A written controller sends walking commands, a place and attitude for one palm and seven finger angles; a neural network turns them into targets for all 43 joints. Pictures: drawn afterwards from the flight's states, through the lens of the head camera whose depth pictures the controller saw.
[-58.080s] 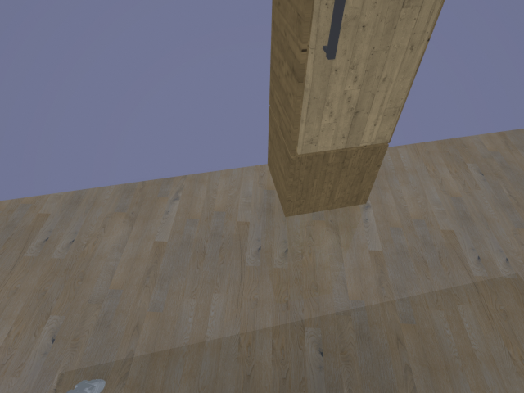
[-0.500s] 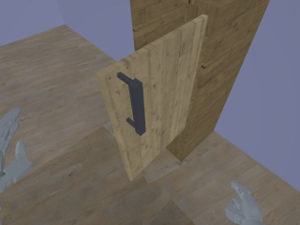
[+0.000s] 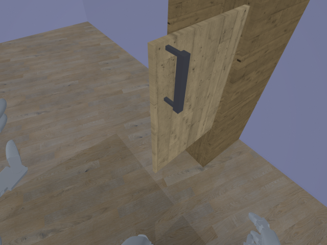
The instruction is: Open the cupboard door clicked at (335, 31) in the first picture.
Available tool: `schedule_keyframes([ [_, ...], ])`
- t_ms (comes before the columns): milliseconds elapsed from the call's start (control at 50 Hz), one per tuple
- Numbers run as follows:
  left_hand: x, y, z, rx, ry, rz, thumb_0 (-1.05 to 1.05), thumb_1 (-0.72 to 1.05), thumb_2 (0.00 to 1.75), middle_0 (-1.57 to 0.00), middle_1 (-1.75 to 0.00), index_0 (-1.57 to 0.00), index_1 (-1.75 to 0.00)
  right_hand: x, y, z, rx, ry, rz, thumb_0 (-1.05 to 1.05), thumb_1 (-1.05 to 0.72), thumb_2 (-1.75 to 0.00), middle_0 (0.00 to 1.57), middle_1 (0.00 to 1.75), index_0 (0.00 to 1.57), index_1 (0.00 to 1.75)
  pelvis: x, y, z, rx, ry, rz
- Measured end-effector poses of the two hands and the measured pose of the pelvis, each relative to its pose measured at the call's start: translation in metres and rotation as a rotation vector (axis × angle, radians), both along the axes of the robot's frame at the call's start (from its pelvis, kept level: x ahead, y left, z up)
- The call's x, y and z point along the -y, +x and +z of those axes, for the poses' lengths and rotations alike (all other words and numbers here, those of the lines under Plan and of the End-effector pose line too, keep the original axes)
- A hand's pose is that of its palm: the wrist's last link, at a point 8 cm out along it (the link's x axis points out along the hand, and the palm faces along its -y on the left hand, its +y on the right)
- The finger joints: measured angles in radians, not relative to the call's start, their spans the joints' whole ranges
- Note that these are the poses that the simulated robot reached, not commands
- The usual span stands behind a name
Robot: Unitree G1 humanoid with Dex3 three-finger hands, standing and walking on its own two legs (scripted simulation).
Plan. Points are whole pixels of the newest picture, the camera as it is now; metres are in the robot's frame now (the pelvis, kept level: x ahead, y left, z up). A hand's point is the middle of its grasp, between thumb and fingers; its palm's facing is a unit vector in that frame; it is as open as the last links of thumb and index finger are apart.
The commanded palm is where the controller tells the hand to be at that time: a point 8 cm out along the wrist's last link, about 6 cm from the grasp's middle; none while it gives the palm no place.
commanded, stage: step back with the hand held close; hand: left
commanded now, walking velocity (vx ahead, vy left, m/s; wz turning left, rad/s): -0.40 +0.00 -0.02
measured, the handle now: (174, 81) +0.47 +0.02 +0.17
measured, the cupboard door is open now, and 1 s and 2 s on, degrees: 93 93 93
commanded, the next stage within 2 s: stop stepping back and stand still in 0.14 s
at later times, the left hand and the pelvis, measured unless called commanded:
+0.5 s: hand out of the picture +0.12 +0.26 +0.18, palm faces +0.35 -0.84 -0.41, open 7.4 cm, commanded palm +0.05 +0.30 +0.20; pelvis -0.11 +0.02 +0.01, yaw -5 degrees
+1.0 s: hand out of the picture +0.06 +0.27 +0.18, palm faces +0.39 -0.80 -0.45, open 7.5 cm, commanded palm +0.00 +0.32 +0.20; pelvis -0.16 +0.03 +0.01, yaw -4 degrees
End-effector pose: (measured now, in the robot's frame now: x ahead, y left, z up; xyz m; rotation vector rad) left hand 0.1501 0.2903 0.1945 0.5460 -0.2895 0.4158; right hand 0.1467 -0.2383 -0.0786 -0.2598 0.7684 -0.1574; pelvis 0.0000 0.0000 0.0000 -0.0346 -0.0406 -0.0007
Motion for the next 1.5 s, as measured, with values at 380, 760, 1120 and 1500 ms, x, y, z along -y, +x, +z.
schedule_keyframes([
  [380, 0.006, -0.070, 0.011, 0.017, -0.009, -0.148, 0.02, 0.89, 0.89, -0.21, -0.30, -0.21, -0.30, -0.016, -0.091, 0.016, 0.047, 0.033, -0.017, 0.01, -0.90, -0.90, 0.20, 0.30, 0.21, 0.30, -0.008, -0.093, 0.009, -0.036, 0.010, -0.086],
  [760, 0.006, -0.140, 0.017, -0.039, 0.020, -0.139, 0.02, 0.88, 0.89, -0.21, -0.30, -0.21, -0.30, 0.010, -0.217, 0.015, -0.026, -0.005, -0.144, 0.01, -0.90, -0.90, 0.20, 0.30, 0.21, 0.30, -0.010, -0.160, 0.021, -0.014, 0.046, -0.101],
  [1120, -0.018, -0.135, 0.009, -0.050, 0.024, -0.080, 0.02, 0.89, 0.89, -0.21, -0.30, -0.21, -0.30, -0.030, -0.178, 0.009, 0.055, 0.066, -0.063, 0.01, -0.90, -0.90, 0.20, 0.30, 0.20, 0.30, -0.026, -0.158, 0.014, -0.017, 0.029, -0.064],
  [1500, 0.024, -0.285, -0.321, -1.516, -0.614, 0.146, -0.01, 1.00, 0.89, -0.20, -0.30, -0.20, -0.30, -0.032, -0.264, -0.033, -0.458, 0.046, -0.084, 0.01, -0.91, -0.90, 0.20, 0.30, 0.20, 0.30, -0.040, -0.170, 0.017, -0.018, 0.029, -0.020],
])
